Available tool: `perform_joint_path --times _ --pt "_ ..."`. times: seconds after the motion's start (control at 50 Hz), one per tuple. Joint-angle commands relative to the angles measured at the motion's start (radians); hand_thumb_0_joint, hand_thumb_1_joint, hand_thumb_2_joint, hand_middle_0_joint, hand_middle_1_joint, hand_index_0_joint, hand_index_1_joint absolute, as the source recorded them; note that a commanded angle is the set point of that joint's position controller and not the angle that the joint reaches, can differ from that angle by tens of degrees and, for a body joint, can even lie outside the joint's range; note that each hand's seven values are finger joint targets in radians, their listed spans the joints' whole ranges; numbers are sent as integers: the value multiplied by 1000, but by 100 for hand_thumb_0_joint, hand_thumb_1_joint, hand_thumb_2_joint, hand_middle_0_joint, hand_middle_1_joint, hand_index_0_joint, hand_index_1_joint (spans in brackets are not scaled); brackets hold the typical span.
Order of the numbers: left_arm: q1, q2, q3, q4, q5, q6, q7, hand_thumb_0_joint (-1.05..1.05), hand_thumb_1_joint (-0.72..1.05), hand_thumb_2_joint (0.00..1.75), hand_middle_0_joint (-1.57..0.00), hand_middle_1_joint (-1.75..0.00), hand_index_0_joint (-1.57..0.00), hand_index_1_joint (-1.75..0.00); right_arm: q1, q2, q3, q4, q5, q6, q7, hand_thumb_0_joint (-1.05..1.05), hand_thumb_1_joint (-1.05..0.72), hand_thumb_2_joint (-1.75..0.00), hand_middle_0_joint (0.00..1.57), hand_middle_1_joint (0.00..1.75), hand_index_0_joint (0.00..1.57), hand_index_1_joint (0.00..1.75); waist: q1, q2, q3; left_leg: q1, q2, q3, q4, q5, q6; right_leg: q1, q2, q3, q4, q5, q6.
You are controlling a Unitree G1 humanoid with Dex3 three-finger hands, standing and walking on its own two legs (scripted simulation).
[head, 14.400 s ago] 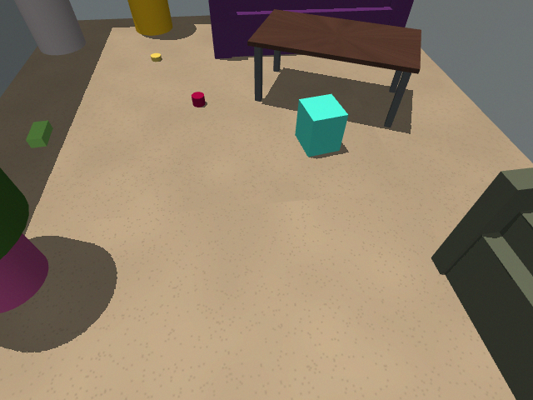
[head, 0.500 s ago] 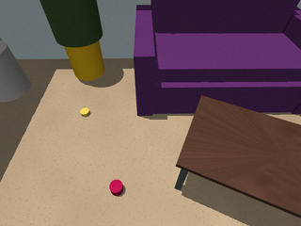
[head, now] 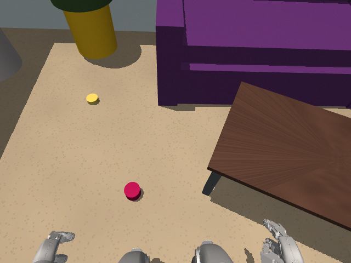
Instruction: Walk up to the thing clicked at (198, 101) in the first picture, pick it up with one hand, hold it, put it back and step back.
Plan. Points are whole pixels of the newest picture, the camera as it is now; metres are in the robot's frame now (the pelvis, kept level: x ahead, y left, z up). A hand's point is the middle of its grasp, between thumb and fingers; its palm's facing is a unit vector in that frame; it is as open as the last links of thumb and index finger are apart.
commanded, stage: rise first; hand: left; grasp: from above
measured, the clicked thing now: (132, 191) +0.48 +0.18 -0.69
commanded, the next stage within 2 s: none
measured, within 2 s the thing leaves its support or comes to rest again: neither
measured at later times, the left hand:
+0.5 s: hand (82, 248) +0.18 +0.26 -0.26, palm faces -0.38 -0.69 -0.62, open 14.0 cm
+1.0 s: hand (103, 208) +0.33 +0.26 -0.43, palm faces -0.48 -0.20 -0.85, open 13.9 cm
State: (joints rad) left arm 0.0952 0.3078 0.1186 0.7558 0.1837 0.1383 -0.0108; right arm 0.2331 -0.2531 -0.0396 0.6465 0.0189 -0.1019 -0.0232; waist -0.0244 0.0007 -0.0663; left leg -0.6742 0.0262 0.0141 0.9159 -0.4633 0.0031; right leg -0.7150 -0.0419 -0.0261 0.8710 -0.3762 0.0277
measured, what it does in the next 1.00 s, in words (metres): lowers itself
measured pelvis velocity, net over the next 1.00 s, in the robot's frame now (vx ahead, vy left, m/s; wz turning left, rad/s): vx -0.09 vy -0.01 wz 0.00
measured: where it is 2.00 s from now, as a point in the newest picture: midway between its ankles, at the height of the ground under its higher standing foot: outside the picture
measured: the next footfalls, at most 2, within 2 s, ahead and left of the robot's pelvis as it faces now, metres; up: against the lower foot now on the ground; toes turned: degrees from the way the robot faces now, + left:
none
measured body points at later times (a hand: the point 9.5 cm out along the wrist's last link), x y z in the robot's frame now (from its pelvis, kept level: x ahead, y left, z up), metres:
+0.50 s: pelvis -0.03 +0.00 -0.12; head +0.11 +0.01 +0.31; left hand +0.20 +0.30 -0.23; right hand +0.17 -0.26 -0.21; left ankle -0.01 +0.11 -0.69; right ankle +0.03 -0.14 -0.69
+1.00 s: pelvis -0.09 -0.01 -0.30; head +0.12 +0.01 +0.09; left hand +0.35 +0.27 -0.38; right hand -0.01 -0.30 -0.43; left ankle -0.01 +0.11 -0.69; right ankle +0.02 -0.14 -0.69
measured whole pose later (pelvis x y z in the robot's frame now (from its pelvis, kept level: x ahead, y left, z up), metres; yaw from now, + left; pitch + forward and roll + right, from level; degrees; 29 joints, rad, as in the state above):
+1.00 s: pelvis -0.09 -0.01 -0.30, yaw +0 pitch +34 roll -3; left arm -0.76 0.62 0.07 1.18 0.99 -0.21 0.18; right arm 0.16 -0.29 -0.04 0.73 -0.04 -0.13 0.05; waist -0.15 0.02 -0.11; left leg -2.01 0.00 -0.07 2.10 -0.69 -0.02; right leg -2.04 -0.07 -0.04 2.02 -0.57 0.00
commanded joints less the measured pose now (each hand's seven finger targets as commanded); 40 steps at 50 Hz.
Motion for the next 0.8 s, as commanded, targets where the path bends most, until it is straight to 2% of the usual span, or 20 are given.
perform_joint_path --times 0.0,0.02,0.04,0.12,0.16,0.2,0.22,0.24,0.3,0.36,0.44,0.46,0.48,0.58,0.62,0.64,0.66,0.72,0.74,0.78 --pt "37 219 81 -250 55 -35 29 0 -54 98 -7 -113 -8 -113 0 -142 -59 -142 -3 -63 -16 0 -85 -89 20 30 20 30 18 65 -287 36 -27 -5 -32 312 -8 99 35 -6 7 202 -52" --pt "62 182 49 -259 53 -25 27 0 -56 100 -8 -112 -7 -112 -1 -140 -57 -148 -4 -63 -17 0 -86 -89 20 30 20 30 0 59 -269 22 -22 -16 -30 312 -13 72 38 -11 21 192 -52" --pt "69 197 59 -310 61 -18 29 0 -56 101 -8 -111 -7 -112 -8 -140 -59 -158 -5 -65 -18 0 -86 -89 20 30 20 30 11 79 -280 27 -18 -23 -28 314 -15 67 36 -13 29 188 -53" --pt "153 167 40 -403 59 30 28 0 -58 101 -8 -109 -6 -111 -13 -147 -58 -174 -6 -72 -18 0 -87 -89 20 30 20 30 5 91 -287 12 0 -60 -8 337 -22 13 38 -20 77 172 -52" --pt "156 168 34 -432 72 50 30 0 -57 100 -8 -109 -7 -110 -20 -143 -58 -193 -7 -76 -21 0 -87 -89 20 30 20 30 -4 86 -286 -9 -1 -62 15 299 -18 -19 39 -19 84 148 -51" --pt "105 162 13 -434 88 59 31 0 -56 99 -7 -109 -7 -110 -24 -140 -51 -196 -9 -86 -20 0 -86 -89 20 30 20 30 -24 65 -266 -65 -2 -66 40 250 -14 -51 38 -20 104 122 -50" --pt "82 170 22 -403 97 58 32 0 -57 100 -7 -109 -7 -110 -26 -141 -48 -194 -11 -91 -20 0 -87 -89 20 30 20 30 -27 70 -239 -98 -1 -67 56 217 -15 -92 37 -19 123 97 -50" --pt "50 155 -2 -380 114 51 31 0 -57 99 -7 -109 -7 -109 -29 -142 -47 -197 -12 -98 -19 0 -88 -90 20 30 20 30 -45 59 -231 -131 1 -70 87 207 -12 -137 39 -21 152 85 -51" --pt "-62 203 25 -300 180 -2 42 0 -58 100 -8 -109 -7 -109 -36 -143 -41 -190 -19 -120 -12 0 -88 -90 20 30 20 30 -45 41 -251 -273 -16 -45 221 157 -3 -251 31 -13 264 51 -52" --pt "-130 220 21 -271 261 -83 53 0 -54 99 -8 -109 -7 -109 -46 -162 -52 -187 -21 -141 3 0 -85 -89 20 30 20 30 -31 87 -353 -343 -25 -50 313 123 -10 -374 27 -8 396 18 -54" --pt "-217 242 -11 -289 353 -159 81 0 -51 97 -8 -111 -9 -111 -49 -181 -62 -172 -13 -148 13 0 -84 -89 20 30 20 30 -30 123 -502 -417 -32 -53 424 123 -15 -475 20 4 521 44 -56" --pt "-228 258 5 -252 375 -165 95 0 -51 97 -7 -111 -8 -110 -47 -192 -68 -162 -9 -146 15 0 -85 -89 20 30 20 30 -37 102 -523 -436 -32 -64 448 130 -16 -507 20 -1 556 49 -57" --pt "-240 272 12 -203 397 -170 105 0 -53 99 -7 -111 -8 -111 -50 -198 -67 -148 -8 -143 17 0 -85 -89 20 30 20 30 -26 101 -515 -474 -32 -73 468 142 -20 -548 18 -4 594 53 -59" --pt "-438 370 44 -145 510 -179 161 0 -53 99 -6 -112 -7 -111 -20 -206 -81 -101 0 -116 28 0 -87 -90 20 30 20 30 -18 96 -646 -617 -50 -33 623 164 -3 -596 11 13 683 93 -61" --pt "-547 371 28 -103 541 -185 172 0 -53 99 -6 -112 -7 -110 -10 -208 -84 -89 -3 -111 32 0 -88 -90 20 30 20 30 -41 70 -667 -697 -57 -27 669 111 3 -617 8 15 708 63 -58" --pt "-598 407 40 -66 560 -190 176 0 -53 98 -6 -112 -7 -110 -4 -209 -84 -77 -4 -106 34 0 -88 -90 20 30 20 30 -41 58 -689 -730 -59 -23 693 96 6 -613 7 17 725 54 -56" --pt "-644 417 31 -27 581 -198 178 0 -52 97 -5 -112 -8 -110 1 -205 -86 -71 -8 -102 35 0 -88 -90 20 30 20 30 -46 36 -702 -779 -62 -9 724 63 12 -609 8 20 732 30 -53" --pt "-786 472 21 77 623 -236 180 0 -52 98 -6 -112 -8 -110 10 -200 -88 -52 -20 -95 41 0 -88 -90 20 30 20 30 -74 -22 -704 -929 -68 10 809 -56 28 -620 7 44 733 -95 -39" --pt "-846 471 11 99 634 -252 181 0 -53 99 -6 -111 -8 -109 22 -200 -85 -38 -24 -93 44 0 -89 -90 20 30 20 30 -85 -26 -704 -961 -71 14 834 -83 33 -640 6 45 739 -127 -37" --pt "-894 523 21 163 677 -282 187 0 -52 98 -6 -111 -9 -108 30 -207 -82 -24 -32 -89 47 0 -90 -90 20 30 20 30 -75 -19 -717 -995 -73 18 868 -99 33 -670 7 41 768 -160 -37"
